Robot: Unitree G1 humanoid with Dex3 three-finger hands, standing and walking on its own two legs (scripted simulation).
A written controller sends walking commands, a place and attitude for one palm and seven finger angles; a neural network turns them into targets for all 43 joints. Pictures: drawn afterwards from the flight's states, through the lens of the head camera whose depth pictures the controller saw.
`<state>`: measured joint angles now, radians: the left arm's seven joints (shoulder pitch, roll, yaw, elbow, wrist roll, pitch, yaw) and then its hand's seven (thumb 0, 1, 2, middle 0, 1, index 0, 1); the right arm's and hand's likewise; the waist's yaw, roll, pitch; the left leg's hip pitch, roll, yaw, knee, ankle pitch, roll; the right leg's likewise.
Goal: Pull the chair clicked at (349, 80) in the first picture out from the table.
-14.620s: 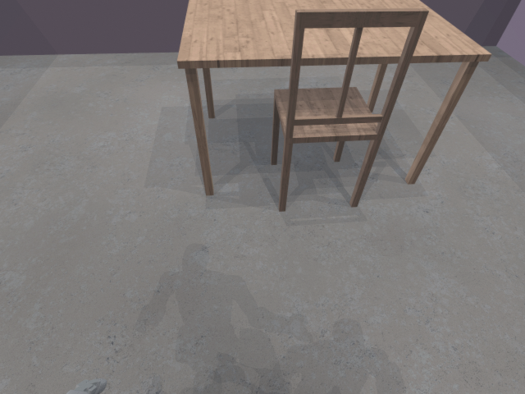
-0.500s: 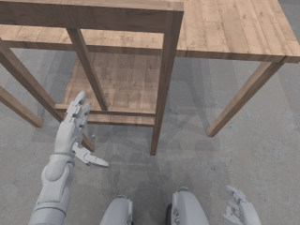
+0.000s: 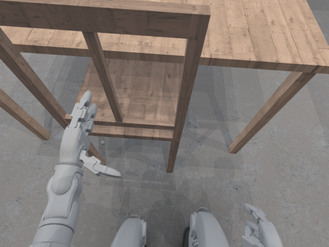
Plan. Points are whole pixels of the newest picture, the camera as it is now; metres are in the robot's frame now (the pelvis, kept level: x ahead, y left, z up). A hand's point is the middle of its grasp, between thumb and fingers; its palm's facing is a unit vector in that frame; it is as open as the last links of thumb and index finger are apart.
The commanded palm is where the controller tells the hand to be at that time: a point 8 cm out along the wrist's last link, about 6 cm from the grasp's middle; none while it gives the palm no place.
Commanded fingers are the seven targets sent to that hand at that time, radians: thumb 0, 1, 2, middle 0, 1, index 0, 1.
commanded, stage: aim the fingers beside a spindle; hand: left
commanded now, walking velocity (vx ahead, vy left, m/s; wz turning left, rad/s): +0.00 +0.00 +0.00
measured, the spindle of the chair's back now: (108, 87) +0.48 +0.16 +0.05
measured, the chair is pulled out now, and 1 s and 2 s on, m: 0.00 0.00 0.00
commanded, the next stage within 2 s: push the fingers through the gap in 1.26 s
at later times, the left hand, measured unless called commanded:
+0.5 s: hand (114, 151) +0.33 +0.13 +0.01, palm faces -0.14 -0.99 -0.01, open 16.9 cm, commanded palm +0.32 +0.19 +0.03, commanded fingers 0.00 -0.50 0.30 -0.06 -0.08 -0.06 -0.08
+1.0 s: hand (108, 140) +0.35 +0.14 +0.03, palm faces -0.06 -1.00 -0.06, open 16.9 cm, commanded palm +0.32 +0.20 +0.02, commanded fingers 0.00 -0.50 0.30 -0.06 -0.08 -0.06 -0.08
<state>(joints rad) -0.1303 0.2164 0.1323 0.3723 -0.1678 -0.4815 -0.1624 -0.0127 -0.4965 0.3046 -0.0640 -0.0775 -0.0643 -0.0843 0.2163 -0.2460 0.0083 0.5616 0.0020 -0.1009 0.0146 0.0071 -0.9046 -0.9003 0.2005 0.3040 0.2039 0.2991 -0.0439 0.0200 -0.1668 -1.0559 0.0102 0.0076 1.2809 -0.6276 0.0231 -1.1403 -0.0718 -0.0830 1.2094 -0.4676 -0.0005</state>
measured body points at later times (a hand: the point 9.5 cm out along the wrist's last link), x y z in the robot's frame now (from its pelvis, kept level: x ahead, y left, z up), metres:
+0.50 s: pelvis +0.00 +0.00 +0.00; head +0.12 +0.00 +0.44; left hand +0.33 +0.18 +0.01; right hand +0.15 -0.25 -0.10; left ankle -0.01 +0.10 -0.63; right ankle +0.05 -0.13 -0.63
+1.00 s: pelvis +0.00 -0.01 +0.00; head +0.12 +0.00 +0.44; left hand +0.35 +0.20 +0.04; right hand +0.14 -0.26 -0.11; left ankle -0.01 +0.10 -0.63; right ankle +0.05 -0.13 -0.63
